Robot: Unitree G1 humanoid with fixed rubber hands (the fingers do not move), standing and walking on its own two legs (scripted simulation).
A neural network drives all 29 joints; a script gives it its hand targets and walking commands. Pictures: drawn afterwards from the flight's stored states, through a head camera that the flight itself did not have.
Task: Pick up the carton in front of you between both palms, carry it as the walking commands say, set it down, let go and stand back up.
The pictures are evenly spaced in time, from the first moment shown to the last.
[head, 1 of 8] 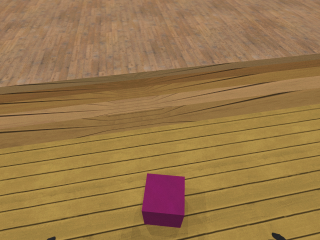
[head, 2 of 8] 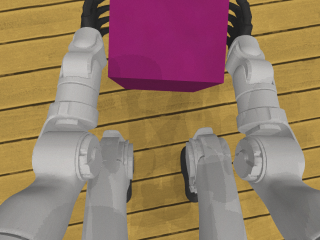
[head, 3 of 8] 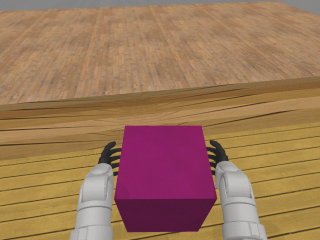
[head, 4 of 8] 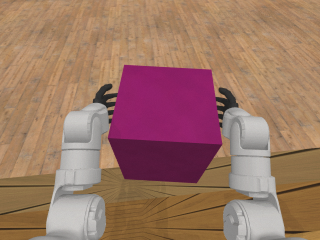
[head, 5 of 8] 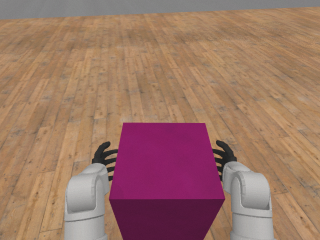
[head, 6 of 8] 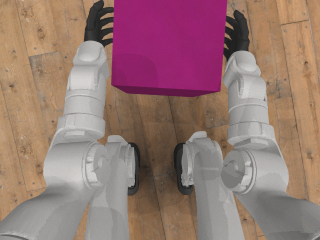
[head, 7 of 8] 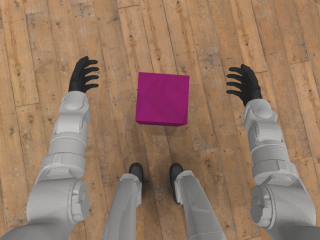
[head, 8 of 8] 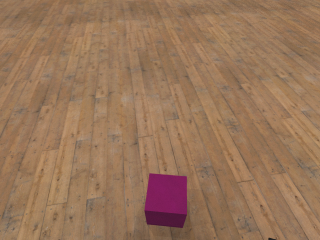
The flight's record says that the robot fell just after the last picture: no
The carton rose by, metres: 0.69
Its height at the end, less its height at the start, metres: -0.62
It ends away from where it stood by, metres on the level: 3.40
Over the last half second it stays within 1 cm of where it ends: yes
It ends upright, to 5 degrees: yes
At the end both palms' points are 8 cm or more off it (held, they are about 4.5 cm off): yes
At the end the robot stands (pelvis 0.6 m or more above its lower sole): yes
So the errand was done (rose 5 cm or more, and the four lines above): yes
